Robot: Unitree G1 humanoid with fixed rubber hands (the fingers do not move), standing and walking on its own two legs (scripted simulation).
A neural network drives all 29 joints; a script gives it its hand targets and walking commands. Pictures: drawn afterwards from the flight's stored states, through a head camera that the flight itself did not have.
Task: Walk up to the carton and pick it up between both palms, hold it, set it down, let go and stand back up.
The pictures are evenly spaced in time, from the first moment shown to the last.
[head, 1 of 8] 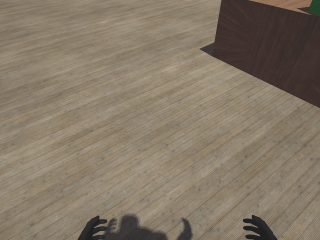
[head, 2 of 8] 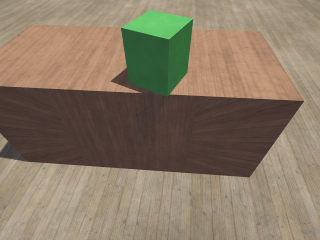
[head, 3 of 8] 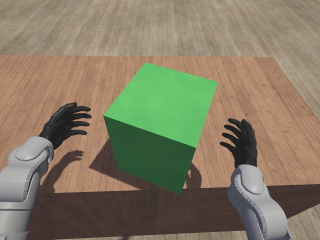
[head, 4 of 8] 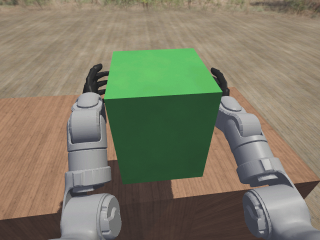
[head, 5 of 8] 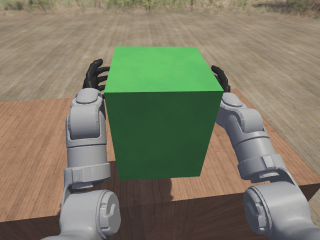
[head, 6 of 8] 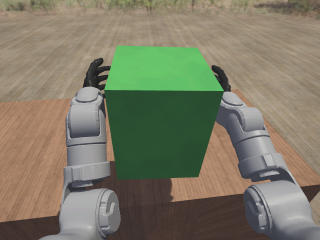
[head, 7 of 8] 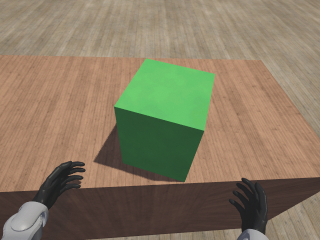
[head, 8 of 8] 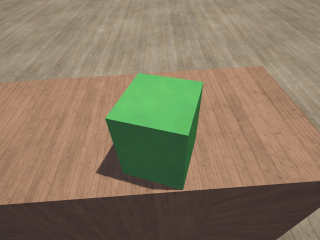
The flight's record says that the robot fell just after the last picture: no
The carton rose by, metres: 0.19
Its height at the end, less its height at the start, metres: +0.00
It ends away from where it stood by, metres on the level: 0.03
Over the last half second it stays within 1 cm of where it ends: yes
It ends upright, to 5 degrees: yes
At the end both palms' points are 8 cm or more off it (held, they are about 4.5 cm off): yes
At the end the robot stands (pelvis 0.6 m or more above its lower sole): yes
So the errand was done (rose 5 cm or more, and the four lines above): yes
